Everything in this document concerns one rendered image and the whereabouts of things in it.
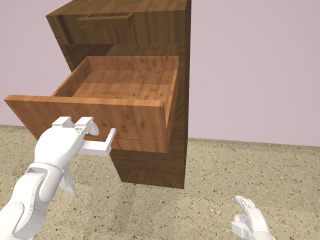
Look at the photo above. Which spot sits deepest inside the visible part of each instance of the right robot hand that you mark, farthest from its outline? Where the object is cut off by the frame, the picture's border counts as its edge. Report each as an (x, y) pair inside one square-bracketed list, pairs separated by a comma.
[(243, 225)]

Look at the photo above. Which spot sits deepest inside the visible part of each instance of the cabinet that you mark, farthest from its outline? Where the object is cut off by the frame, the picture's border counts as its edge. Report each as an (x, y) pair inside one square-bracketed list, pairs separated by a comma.
[(158, 28)]

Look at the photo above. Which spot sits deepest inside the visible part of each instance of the left robot hand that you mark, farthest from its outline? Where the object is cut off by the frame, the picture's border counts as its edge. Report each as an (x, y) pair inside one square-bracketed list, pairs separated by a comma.
[(60, 144)]

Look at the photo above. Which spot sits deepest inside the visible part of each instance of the left robot forearm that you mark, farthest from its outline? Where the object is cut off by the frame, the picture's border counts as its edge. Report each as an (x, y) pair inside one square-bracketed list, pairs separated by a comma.
[(25, 213)]

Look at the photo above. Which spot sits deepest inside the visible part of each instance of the handle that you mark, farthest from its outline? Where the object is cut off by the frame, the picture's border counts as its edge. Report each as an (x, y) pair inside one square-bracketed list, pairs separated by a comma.
[(98, 148), (104, 22)]

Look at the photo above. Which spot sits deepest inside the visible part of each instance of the drawer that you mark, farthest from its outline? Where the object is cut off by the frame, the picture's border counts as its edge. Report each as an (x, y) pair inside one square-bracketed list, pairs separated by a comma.
[(135, 94)]

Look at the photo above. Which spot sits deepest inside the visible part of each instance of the right robot forearm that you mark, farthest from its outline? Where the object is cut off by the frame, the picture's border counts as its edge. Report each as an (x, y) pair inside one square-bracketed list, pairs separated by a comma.
[(261, 235)]

